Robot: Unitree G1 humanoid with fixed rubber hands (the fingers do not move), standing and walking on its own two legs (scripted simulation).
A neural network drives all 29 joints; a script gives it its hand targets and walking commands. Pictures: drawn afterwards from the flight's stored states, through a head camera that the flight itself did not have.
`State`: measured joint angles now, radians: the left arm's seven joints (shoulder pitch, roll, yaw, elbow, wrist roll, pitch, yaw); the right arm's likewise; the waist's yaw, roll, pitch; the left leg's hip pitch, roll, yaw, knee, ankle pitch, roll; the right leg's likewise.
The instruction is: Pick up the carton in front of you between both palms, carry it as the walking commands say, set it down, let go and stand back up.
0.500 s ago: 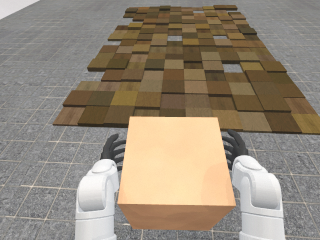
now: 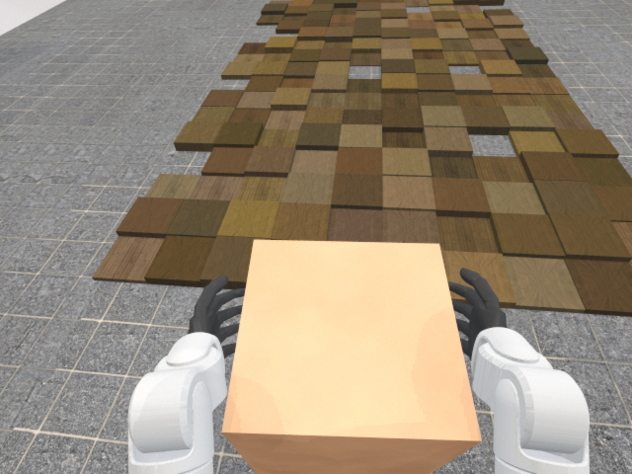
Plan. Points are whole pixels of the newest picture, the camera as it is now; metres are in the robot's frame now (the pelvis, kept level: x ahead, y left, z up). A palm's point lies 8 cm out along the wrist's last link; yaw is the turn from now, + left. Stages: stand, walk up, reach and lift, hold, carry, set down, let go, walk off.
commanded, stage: carry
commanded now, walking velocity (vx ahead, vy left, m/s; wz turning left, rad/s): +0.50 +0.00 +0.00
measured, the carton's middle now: (341, 368) +0.25 +0.01 +0.02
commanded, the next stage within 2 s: none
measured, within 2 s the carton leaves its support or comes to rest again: neither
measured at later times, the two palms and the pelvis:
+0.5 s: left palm (261, 160) +0.59 +0.15 +0.09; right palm (441, 159) +0.57 -0.15 +0.10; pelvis +0.34 +0.02 +0.00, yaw -3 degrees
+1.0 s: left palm (299, 31) +1.03 +0.12 +0.15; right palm (426, 26) +1.03 -0.18 +0.16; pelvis +0.66 -0.02 -0.01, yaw -2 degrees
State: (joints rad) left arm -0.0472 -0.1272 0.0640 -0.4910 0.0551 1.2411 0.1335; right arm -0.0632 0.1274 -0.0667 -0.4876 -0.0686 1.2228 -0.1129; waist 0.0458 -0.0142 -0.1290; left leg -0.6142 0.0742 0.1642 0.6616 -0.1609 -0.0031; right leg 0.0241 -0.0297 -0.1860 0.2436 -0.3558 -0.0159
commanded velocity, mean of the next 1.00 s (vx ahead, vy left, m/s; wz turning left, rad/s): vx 0.50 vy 0.00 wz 0.00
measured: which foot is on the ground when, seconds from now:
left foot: up 0.00-0.08, down 0.10-0.64, up 0.66-0.98, down 1.00-1.00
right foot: down 0.00-0.12, up 0.14-0.58, down 0.60-1.00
